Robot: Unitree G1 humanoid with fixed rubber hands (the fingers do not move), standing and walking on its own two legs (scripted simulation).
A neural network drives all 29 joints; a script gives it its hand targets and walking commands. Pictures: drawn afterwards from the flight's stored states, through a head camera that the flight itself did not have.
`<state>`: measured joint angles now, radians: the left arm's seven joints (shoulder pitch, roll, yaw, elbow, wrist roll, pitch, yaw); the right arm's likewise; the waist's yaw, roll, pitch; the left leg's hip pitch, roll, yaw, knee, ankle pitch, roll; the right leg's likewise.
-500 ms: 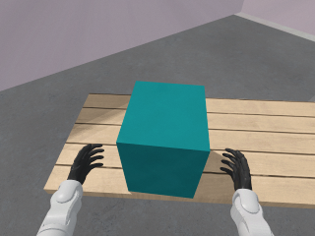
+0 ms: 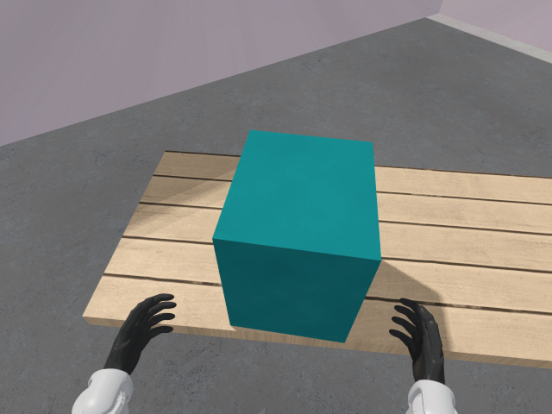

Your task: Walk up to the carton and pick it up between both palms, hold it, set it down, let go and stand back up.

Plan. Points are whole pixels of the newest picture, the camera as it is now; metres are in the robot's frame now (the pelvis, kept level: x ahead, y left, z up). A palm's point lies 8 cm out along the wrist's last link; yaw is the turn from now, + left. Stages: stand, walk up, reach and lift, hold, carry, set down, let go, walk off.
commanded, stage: set down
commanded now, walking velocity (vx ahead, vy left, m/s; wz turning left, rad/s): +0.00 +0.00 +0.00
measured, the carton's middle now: (298, 238) +0.44 -0.03 -0.04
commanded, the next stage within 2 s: let go in 1.30 s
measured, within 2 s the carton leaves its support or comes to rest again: neither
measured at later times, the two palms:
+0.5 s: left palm (131, 378) +0.20 +0.23 -0.04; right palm (438, 379) +0.19 -0.21 -0.04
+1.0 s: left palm (133, 396) +0.18 +0.22 -0.05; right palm (445, 392) +0.17 -0.22 -0.06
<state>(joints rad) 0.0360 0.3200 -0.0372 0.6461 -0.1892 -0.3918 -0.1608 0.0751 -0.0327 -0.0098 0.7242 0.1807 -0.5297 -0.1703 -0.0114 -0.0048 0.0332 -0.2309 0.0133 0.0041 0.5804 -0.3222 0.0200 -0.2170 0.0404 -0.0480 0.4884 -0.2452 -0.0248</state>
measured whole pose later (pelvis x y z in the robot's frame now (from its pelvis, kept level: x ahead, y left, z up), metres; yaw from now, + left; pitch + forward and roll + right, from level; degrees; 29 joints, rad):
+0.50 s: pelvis +0.01 -0.01 +0.01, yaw -1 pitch -5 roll -1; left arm 0.14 0.30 -0.06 0.66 -0.16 -0.29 -0.10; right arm 0.14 -0.09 -0.01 0.76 0.14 -0.42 -0.09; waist 0.01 -0.01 0.05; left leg -0.08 0.01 0.02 0.46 -0.30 0.01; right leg -0.10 0.04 -0.02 0.42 -0.24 -0.03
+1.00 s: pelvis +0.02 -0.01 +0.01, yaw -1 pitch -5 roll +0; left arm 0.18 0.26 -0.01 0.58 -0.07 -0.05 -0.06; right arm 0.19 -0.13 0.00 0.71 0.06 -0.27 -0.06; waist 0.02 -0.02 0.06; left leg -0.03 0.01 0.03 0.37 -0.25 0.00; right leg -0.06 0.04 -0.01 0.35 -0.21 -0.04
